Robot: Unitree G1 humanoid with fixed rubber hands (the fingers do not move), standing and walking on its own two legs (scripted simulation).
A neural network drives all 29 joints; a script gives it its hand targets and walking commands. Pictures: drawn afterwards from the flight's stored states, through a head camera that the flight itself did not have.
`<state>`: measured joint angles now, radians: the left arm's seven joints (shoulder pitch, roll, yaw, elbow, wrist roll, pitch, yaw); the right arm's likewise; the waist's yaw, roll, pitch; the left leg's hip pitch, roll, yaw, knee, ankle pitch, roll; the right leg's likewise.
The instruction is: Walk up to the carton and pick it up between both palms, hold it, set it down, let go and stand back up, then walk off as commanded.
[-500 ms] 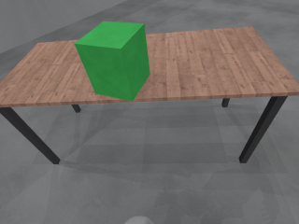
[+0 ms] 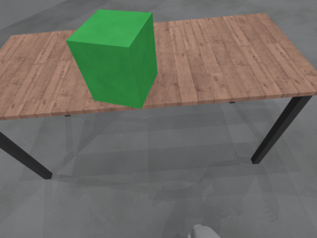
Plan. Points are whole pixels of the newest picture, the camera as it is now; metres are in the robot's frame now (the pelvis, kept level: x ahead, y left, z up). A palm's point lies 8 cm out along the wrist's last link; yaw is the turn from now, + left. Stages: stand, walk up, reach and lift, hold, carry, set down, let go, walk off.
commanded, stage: walk up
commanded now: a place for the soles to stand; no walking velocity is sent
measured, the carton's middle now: (120, 60) +0.69 +0.13 +0.06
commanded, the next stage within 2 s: none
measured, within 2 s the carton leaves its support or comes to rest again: neither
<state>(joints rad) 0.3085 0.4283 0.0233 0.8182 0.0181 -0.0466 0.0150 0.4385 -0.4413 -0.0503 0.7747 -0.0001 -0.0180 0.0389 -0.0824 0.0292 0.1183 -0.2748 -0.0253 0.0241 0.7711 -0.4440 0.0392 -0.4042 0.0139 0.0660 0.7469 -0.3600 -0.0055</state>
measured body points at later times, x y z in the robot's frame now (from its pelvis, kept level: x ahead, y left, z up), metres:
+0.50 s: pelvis +0.07 +0.04 -0.01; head +0.11 +0.03 +0.44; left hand +0.13 +0.37 -0.10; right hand +0.12 -0.29 -0.12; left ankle +0.05 +0.14 -0.71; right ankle +0.11 -0.10 -0.71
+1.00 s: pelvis +0.05 +0.05 -0.01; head +0.07 +0.04 +0.44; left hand +0.14 +0.38 -0.10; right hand +0.13 -0.28 -0.11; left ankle +0.06 +0.15 -0.71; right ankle +0.11 -0.10 -0.71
